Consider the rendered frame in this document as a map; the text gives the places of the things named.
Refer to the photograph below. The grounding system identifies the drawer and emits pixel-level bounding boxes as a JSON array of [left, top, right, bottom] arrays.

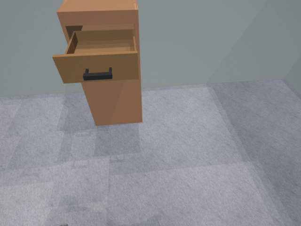
[[52, 29, 139, 84]]

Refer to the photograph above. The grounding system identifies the cabinet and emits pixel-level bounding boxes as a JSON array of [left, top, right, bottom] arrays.
[[57, 0, 143, 126]]

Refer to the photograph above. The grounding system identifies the handle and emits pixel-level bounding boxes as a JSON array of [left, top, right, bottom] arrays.
[[83, 67, 112, 81]]

